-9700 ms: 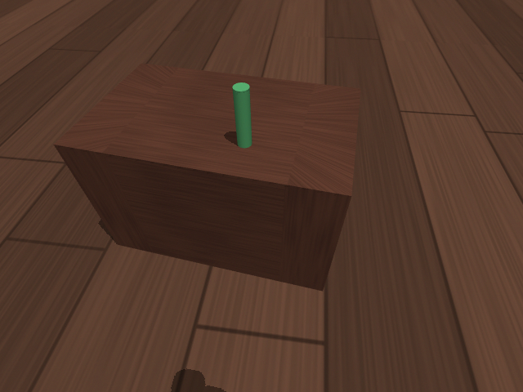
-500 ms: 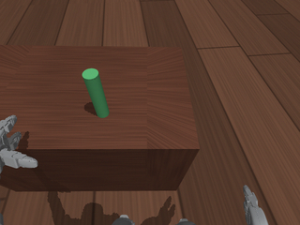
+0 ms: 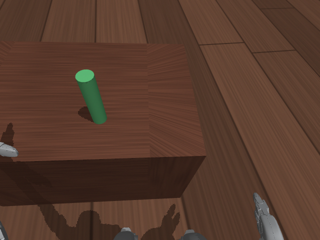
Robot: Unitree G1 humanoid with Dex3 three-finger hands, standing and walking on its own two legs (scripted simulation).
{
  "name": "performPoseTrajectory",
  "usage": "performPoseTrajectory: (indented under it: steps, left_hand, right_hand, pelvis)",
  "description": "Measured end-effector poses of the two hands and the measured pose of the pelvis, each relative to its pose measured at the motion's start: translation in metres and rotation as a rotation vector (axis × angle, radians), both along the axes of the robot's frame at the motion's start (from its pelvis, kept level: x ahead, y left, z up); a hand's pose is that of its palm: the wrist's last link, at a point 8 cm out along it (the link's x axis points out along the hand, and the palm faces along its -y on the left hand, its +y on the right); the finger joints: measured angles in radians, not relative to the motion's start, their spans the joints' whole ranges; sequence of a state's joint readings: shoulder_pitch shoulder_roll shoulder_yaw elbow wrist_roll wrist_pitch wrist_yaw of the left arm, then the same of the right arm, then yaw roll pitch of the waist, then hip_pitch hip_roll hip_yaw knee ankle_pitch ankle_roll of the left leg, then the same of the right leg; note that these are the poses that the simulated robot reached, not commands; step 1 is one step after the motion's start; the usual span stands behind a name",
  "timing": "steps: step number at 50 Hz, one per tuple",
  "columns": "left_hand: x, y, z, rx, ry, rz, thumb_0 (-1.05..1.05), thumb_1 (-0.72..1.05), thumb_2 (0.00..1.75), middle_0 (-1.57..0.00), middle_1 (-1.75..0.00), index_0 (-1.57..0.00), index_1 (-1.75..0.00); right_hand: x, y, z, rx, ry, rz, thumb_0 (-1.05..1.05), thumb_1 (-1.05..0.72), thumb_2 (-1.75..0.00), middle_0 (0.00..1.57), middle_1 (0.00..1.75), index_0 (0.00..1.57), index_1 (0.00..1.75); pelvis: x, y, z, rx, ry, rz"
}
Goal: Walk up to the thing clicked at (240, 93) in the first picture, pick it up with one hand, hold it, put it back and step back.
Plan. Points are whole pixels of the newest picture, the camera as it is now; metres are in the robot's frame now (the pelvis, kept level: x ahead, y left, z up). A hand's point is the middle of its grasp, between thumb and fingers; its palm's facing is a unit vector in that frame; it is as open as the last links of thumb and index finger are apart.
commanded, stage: go down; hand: left
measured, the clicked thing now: (93, 100) +0.52 +0.20 -0.01
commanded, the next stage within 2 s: none
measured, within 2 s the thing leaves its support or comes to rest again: neither
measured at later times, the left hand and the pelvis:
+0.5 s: hand out of the picture +0.41 +0.37 +0.08, palm faces +0.24 -0.97 -0.06, open 17.6 cm; pelvis +0.00 +0.00 +0.00, yaw +0 degrees
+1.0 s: hand out of the picture +0.43 +0.38 +0.09, palm faces +0.24 -0.97 -0.02, open 17.4 cm; pelvis +0.00 +0.01 +0.00, yaw -1 degrees
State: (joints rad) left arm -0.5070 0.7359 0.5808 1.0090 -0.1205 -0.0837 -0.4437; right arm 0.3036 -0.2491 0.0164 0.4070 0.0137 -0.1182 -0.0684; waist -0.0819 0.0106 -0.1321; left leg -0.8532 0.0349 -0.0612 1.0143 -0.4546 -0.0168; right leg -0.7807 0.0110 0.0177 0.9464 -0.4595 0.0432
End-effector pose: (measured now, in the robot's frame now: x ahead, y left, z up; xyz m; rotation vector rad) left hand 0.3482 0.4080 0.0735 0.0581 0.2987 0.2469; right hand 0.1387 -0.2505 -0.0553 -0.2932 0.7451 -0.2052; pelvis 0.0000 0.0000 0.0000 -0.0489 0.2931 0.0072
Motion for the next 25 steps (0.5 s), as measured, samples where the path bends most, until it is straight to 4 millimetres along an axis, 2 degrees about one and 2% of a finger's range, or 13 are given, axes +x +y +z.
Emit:
performPoseTrajectory:
  steps: [13,25]
  left_hand:
    - [0.013,0.005,0.012,-0.001,-0.074,-0.003,-0.01,-0.59,0.09,-0.04,-0.06,-0.04,-0.08]
    - [0.027,0.009,0.015,-0.011,-0.104,-0.002,-0.01,-0.58,0.08,-0.04,-0.06,-0.05,-0.07]
  right_hand:
    - [-0.003,-0.008,0.013,-0.038,-0.018,-0.003,-0.01,0.49,-0.06,0.06,0.05,0.05,0.05]
    - [-0.004,-0.005,0.017,-0.046,-0.026,-0.003,-0.01,0.49,-0.06,0.06,0.05,0.05,0.05]
  pelvis:
    - [-0.004,0.001,-0.001,-0.006,0.004,0.003]
    - [-0.005,0.004,-0.002,-0.011,0.018,-0.001]
